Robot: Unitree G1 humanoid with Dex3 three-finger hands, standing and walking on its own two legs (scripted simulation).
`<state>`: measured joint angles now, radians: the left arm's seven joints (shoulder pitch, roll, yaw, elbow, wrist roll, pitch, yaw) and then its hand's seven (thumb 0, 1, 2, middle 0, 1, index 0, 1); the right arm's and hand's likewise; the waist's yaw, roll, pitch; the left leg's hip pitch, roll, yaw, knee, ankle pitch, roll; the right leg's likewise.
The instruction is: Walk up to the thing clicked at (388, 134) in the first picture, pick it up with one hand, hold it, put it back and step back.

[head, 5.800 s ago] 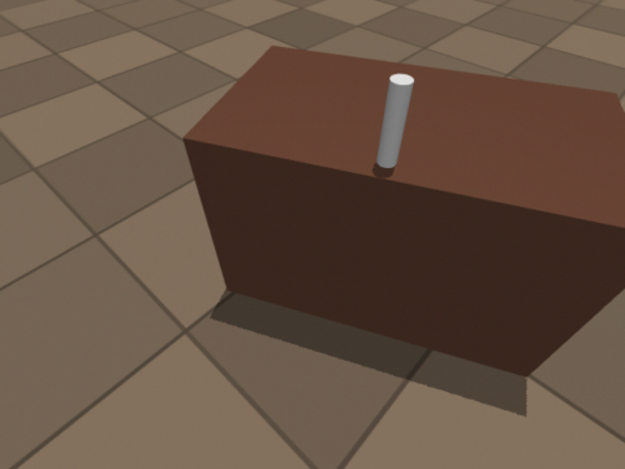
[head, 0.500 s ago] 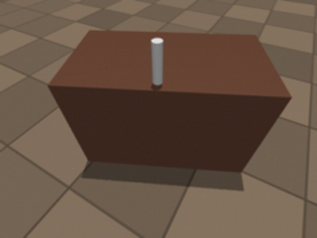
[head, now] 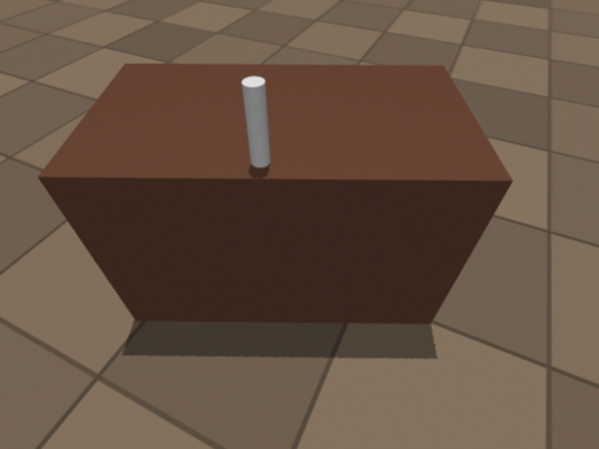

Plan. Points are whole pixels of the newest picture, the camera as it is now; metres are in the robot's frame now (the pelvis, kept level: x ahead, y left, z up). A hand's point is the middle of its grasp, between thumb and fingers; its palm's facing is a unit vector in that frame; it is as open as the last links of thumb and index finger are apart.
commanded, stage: walk up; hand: left
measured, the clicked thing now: (257, 125) +0.77 +0.08 +0.03
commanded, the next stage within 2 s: none
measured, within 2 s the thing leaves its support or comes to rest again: neither
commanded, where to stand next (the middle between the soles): +0.38 -0.11 m, yaw -3 degrees
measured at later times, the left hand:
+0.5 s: hand (171, 416) +0.23 +0.22 -0.18, palm faces -0.14 -0.94 -0.31, open 7.4 cm
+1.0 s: hand (234, 298) +0.42 +0.13 -0.14, palm faces -0.13 -0.91 -0.38, open 7.4 cm
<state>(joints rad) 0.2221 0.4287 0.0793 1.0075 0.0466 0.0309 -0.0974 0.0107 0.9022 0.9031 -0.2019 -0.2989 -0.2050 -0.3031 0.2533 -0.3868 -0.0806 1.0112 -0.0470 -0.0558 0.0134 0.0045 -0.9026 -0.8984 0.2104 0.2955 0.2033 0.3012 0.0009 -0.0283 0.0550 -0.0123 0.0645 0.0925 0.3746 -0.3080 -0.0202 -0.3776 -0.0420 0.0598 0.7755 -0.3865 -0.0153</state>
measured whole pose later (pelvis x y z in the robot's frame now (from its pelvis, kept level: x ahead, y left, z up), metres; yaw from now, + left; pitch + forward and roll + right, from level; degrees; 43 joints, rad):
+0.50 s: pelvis +0.15 -0.04 -0.02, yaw -6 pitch -4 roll +0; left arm 0.31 0.42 0.06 0.90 0.03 0.01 -0.06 0.01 0.90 0.90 -0.20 -0.30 -0.21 -0.30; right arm 0.34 -0.39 -0.06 0.86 -0.03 -0.09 0.03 0.00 -0.90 -0.90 0.21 0.30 0.20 0.30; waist 0.00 -0.08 0.06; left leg -0.30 0.05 0.10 0.67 -0.31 0.02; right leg -0.39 0.06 0.10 1.06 -0.43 -0.05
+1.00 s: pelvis +0.30 -0.12 -0.01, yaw -6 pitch -3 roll -1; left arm 0.24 0.37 0.03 0.82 0.02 -0.06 -0.04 0.01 0.90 0.90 -0.20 -0.30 -0.21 -0.30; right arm 0.33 -0.43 -0.04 0.84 0.00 -0.04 0.02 0.01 -0.91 -0.90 0.21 0.29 0.20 0.30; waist 0.01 0.05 0.10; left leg -0.46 0.05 -0.01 0.97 -0.42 0.01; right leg -0.28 -0.01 -0.05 0.62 -0.28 -0.03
